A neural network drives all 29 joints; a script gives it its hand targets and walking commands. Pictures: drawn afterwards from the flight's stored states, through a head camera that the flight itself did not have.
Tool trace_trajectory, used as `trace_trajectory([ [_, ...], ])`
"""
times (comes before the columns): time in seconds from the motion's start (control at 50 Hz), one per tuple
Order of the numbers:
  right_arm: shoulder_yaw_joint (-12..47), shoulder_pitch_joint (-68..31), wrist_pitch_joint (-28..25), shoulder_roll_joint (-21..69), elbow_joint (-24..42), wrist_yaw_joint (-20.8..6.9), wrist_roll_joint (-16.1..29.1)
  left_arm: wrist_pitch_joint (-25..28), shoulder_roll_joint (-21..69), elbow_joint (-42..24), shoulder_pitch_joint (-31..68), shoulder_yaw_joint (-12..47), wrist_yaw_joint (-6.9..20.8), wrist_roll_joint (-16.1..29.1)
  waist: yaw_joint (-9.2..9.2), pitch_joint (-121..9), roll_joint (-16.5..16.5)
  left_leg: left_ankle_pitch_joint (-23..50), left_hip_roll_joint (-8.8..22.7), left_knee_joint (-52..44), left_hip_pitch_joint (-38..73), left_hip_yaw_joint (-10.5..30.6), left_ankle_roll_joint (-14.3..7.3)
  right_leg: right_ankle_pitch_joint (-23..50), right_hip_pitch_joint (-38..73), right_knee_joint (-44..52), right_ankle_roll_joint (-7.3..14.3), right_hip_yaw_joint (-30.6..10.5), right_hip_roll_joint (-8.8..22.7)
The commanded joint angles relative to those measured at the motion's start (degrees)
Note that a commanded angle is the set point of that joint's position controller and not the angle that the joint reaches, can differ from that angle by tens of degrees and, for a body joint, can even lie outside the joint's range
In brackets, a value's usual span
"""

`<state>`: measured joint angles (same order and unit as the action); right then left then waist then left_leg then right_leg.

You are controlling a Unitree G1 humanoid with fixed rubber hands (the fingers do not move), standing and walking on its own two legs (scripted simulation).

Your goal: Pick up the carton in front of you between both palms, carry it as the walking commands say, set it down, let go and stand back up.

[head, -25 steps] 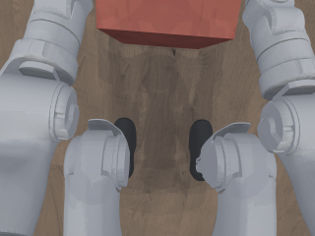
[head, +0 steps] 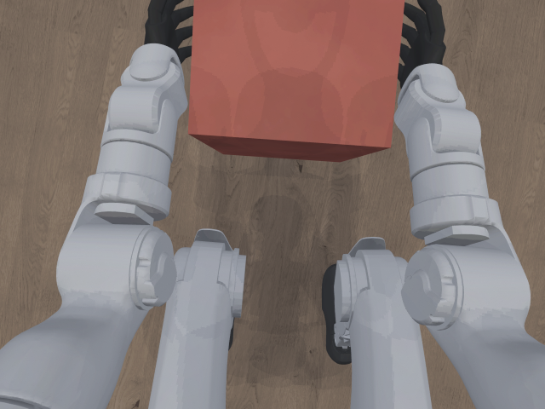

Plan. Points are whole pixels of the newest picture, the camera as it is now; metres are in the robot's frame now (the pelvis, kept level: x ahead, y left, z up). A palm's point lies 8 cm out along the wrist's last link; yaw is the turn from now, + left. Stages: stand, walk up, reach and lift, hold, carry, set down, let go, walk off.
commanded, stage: reach and lift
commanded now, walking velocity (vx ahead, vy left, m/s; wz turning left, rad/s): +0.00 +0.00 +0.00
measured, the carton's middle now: (289, 79) +0.54 +0.02 -0.16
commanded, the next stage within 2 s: none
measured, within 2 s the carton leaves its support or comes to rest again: neither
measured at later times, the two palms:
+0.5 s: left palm (96, 17) +0.49 +0.17 +0.07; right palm (527, 45) +0.49 -0.13 +0.07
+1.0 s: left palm out of the picture +0.44 +0.16 +0.23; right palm out of the picture +0.44 -0.14 +0.23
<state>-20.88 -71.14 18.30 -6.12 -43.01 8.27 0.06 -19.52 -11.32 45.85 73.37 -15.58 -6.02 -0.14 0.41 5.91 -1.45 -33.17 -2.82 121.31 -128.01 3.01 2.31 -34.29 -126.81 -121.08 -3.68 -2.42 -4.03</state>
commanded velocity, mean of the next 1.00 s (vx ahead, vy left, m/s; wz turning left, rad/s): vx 0.00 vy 0.00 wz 0.00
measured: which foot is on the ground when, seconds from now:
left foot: down 0.00-1.00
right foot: down 0.00-1.00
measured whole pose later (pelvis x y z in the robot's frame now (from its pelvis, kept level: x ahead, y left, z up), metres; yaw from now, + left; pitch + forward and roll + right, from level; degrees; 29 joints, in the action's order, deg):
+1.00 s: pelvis +0.04 +0.00 +0.25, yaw +1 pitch +30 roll +0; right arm -24.9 -37.0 22.4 7.0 -32.2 1.5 -13.3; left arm -22.8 5.3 33.5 37.9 -23.5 -0.7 -13.7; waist 0.1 -12.6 -0.6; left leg -24.6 -1.7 70.2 -75.2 3.0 1.2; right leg -25.4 -74.6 -70.4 -1.5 -3.3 -2.2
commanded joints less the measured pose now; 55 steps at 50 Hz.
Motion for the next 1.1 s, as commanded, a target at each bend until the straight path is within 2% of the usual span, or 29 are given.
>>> trace_trajectory([
  [0.0,23.0,-37.1,0.9,61.1,2.7,-17.0,1.3,-0.4,65.3,-3.0,32.5,20.8,17.7,2.8,-0.94,-68.9,3.8,18.9,-5.7,-15.3,36.9,-8.1,-0.6,17.5,31.2,15.0,2.4,8.5,-5.6],
  [0.04,17.2,-35.1,1.3,59.5,-1.4,-17.3,-3.5,-0.9,65.0,1.7,31.2,15.7,18.6,-1.0,-2.31,-60.5,4.1,12.2,-5.9,-18.3,31.9,-7.9,-0.8,12.3,28.8,18.3,2.9,8.4,-5.5],
  [0.08,13.8,-34.7,1.4,58.8,-3.0,-17.5,-6.3,-1.1,64.8,3.9,31.0,12.4,19.1,-3.5,-2.52,-58.3,4.4,9.4,-6.0,-20.9,31.2,-7.8,-1.1,9.8,28.5,20.9,3.3,8.3,-5.6],
  [0.14,12.0,-35.5,1.5,59.0,-3.1,-18.0,-7.8,-1.0,64.2,4.9,31.2,9.3,19.1,-5.8,-1.66,-59.9,4.2,8.3,-6.1,-24.0,33.2,-7.7,-1.5,8.5,30.0,23.7,3.4,8.0,-5.7],
  [0.2,13.2,-36.5,2.0,60.9,-2.2,-18.6,-7.3,-1.3,64.5,4.2,31.1,8.4,19.2,-7.1,-0.09,-63.9,2.9,8.0,-6.0,-26.6,36.4,-7.8,-1.8,8.1,33.1,26.1,2.9,7.9,-5.8],
  [0.3,18.1,-36.7,3.9,65.2,1.3,-19.6,-4.7,-2.8,67.3,-0.4,31.0,11.8,19.6,-6.1,1.28,-74.2,0.7,10.8,-6.2,-30.0,43.9,-8.3,-2.0,10.5,40.5,29.6,1.8,8.1,-6.2],
  [0.44,24.6,-30.1,6.1,69.3,6.0,-20.6,-2.2,-5.0,73.1,-6.8,26.3,20.0,20.6,-2.0,0.24,-81.0,1.7,17.3,-6.5,-34.2,54.2,-7.5,-1.2,16.5,48.4,33.8,1.7,7.7,-6.3],
  [0.6,26.5,-18.9,5.5,71.2,5.9,-21.0,-2.4,-4.7,76.7,-7.7,16.3,22.9,20.0,-1.7,-0.81,-72.6,3.8,20.0,-6.7,-41.1,60.9,-5.8,-0.5,18.7,53.0,40.6,2.2,6.3,-6.2],
  [0.84,27.7,-6.1,3.9,73.3,5.8,-21.0,-4.1,-2.8,77.9,-7.6,3.1,22.5,19.2,-4.6,0.0,-61.0,1.8,19.1,-6.4,-54.2,72.1,-3.4,-1.3,17.9,65.6,53.9,2.4,3.3,-5.9],
  [1.08,32.2,7.6,4.0,74.6,9.4,-21.0,-4.8,-2.8,78.6,-11.7,-9.7,26.6,19.9,-4.5,-0.12,-51.8,1.5,23.7,-5.2,-68.1,88.4,-1.1,-2.0,23.1,84.3,68.4,3.1,-0.1,-4.3],
])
